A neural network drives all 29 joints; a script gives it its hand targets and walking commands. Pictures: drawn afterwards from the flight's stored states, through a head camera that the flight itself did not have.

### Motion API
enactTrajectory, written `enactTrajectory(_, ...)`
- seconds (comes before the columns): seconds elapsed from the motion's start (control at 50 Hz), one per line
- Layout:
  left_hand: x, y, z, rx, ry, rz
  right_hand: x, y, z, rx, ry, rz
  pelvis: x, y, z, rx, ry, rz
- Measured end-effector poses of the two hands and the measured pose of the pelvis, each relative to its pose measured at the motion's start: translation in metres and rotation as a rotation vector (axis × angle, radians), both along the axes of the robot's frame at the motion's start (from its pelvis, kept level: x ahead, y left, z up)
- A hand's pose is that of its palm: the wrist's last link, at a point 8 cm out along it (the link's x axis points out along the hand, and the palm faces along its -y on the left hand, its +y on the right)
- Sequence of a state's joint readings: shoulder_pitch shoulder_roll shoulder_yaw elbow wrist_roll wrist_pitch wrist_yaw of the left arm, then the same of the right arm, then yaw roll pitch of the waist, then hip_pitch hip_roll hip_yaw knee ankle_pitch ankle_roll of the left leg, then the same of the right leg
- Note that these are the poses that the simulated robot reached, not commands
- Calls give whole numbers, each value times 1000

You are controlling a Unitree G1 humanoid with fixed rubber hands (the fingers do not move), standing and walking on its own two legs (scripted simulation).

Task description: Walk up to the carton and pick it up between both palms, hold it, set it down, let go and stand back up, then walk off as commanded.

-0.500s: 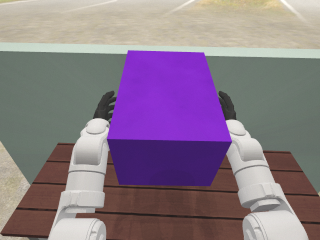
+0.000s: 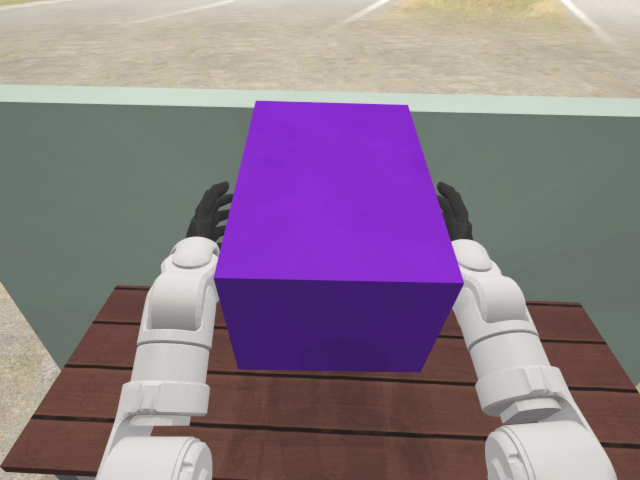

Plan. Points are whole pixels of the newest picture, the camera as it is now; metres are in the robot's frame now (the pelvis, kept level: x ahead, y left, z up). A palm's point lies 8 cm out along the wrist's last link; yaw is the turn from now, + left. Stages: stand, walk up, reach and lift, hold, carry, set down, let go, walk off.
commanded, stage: hold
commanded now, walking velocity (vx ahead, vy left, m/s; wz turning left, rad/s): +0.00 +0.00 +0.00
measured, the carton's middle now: (330, 224) +0.40 +0.00 +0.19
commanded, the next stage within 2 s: none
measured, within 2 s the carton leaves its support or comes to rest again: neither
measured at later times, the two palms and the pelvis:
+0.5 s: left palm (204, 244) +0.36 +0.15 +0.19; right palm (453, 245) +0.37 -0.15 +0.18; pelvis +0.00 +0.00 +0.00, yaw +0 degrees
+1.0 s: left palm (204, 244) +0.36 +0.15 +0.19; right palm (453, 245) +0.37 -0.15 +0.18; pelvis +0.00 +0.00 +0.00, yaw +0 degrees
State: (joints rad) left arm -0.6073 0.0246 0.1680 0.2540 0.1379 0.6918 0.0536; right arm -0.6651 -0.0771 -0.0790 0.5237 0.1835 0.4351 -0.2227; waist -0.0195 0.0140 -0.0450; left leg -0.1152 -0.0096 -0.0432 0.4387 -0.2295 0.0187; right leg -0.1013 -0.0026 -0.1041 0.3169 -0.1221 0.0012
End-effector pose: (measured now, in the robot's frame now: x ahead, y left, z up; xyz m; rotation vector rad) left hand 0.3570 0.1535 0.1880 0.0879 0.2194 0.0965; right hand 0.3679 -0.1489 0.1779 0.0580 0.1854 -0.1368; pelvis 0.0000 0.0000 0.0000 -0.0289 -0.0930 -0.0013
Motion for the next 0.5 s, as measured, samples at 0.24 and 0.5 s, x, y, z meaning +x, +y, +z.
enactTrajectory(0.24,0,0,0,0,0,0,0,0,0,0,0,0,0,0,0,0,0,0)
enactTrajectory(0.5,0,0,0,0,0,0,0,0,0,0,0,0,0,0,0,0,0,0)
